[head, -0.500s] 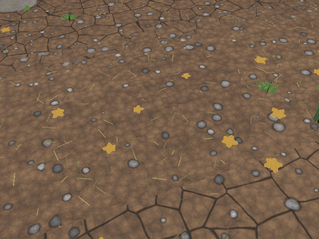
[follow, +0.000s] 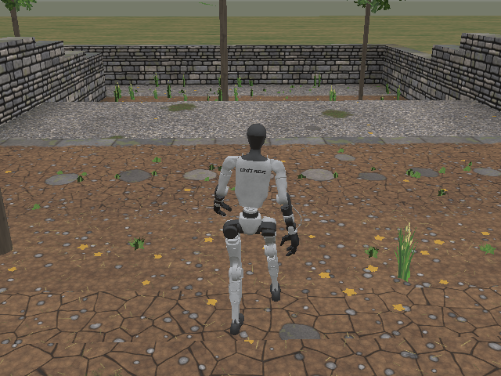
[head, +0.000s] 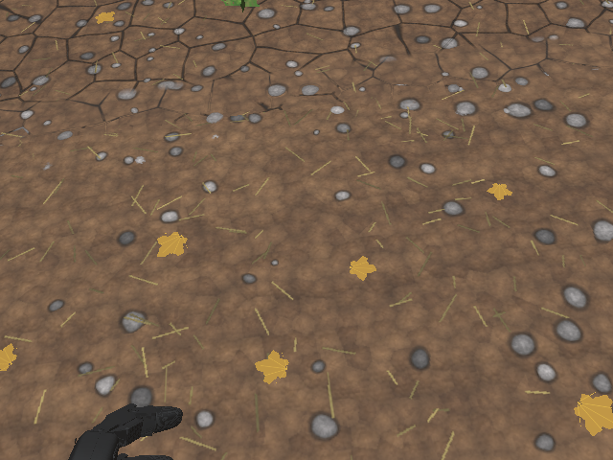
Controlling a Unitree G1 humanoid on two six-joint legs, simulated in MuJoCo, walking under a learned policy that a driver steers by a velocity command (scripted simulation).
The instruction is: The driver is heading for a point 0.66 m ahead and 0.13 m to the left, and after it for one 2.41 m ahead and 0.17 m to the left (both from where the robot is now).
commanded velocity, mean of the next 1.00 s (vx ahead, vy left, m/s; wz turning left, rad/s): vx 1.00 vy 0.00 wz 0.39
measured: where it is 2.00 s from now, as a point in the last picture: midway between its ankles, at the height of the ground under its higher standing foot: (193, 80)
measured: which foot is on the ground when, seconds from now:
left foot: down 0.00-0.04, up 0.06-0.48, down 0.50-0.94, up 0.96-1.00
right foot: up 0.00-0.02, down 0.04-0.48, up 0.50-0.92, down 0.94-1.00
